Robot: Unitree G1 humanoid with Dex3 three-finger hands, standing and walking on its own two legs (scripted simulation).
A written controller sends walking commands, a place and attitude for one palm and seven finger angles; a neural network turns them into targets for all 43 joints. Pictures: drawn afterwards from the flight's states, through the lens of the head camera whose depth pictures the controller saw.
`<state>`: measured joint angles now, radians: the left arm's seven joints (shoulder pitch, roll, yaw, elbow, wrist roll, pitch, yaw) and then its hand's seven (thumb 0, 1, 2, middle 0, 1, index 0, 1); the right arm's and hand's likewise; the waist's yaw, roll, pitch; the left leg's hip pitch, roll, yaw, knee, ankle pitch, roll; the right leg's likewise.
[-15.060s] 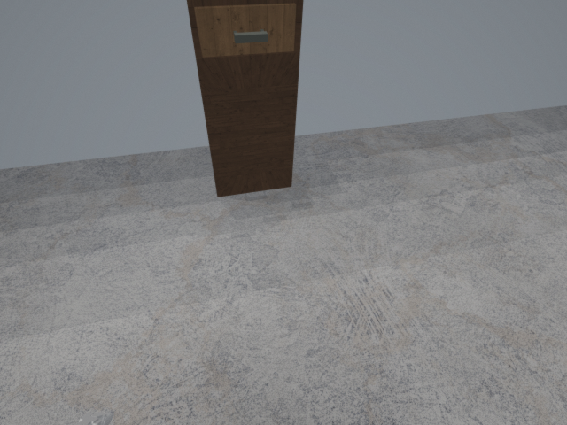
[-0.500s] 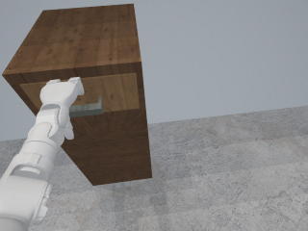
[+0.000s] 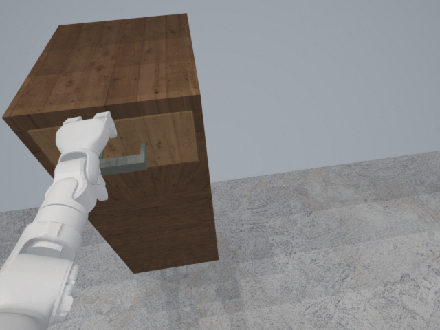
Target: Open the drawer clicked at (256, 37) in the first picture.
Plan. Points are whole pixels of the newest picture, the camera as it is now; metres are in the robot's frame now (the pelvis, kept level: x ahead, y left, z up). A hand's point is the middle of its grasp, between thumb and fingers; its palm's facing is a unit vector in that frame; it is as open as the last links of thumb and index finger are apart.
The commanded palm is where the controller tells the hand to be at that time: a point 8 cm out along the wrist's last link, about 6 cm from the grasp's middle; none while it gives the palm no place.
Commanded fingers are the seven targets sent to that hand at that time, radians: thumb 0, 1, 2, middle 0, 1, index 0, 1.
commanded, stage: move the hooked fingers above the handle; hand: left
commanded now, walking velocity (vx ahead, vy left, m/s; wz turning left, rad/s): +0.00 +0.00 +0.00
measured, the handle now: (121, 157) +0.48 +0.24 +0.03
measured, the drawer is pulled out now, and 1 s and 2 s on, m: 0.00 0.00 0.00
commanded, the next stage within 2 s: none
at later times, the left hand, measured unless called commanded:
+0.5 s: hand (110, 146) +0.44 +0.22 +0.11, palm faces +0.03 -0.01 -1.00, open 13.7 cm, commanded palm +0.41 +0.24 +0.15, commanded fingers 0.00 -0.50 0.30 -0.30 -1.20 -0.30 -1.20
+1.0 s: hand (105, 144) +0.44 +0.23 +0.11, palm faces +0.09 -0.01 -1.00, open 13.5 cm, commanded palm +0.41 +0.25 +0.15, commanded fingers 0.00 -0.50 0.30 -0.30 -1.20 -0.30 -1.20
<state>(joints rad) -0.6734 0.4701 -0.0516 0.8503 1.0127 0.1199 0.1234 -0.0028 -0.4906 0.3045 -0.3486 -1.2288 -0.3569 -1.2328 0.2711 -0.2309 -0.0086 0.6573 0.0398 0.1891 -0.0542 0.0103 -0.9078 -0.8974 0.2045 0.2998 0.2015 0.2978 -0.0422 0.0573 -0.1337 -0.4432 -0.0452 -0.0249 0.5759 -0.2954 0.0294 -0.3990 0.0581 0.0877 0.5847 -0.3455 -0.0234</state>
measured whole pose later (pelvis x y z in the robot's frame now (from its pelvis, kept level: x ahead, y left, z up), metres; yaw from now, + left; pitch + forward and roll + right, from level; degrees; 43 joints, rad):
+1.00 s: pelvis -0.01 +0.00 +0.00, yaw +1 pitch +11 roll +0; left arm -0.78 0.44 -0.11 0.87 1.01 0.11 0.21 0.00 -0.49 0.30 -0.39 -1.27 -0.37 -1.27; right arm 0.27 -0.27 -0.03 0.70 0.04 0.16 -0.04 0.01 -0.91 -0.90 0.20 0.30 0.20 0.30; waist -0.04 0.06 -0.14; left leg -0.51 -0.05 -0.05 0.63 -0.30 0.03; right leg -0.45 0.06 0.06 0.62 -0.35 -0.02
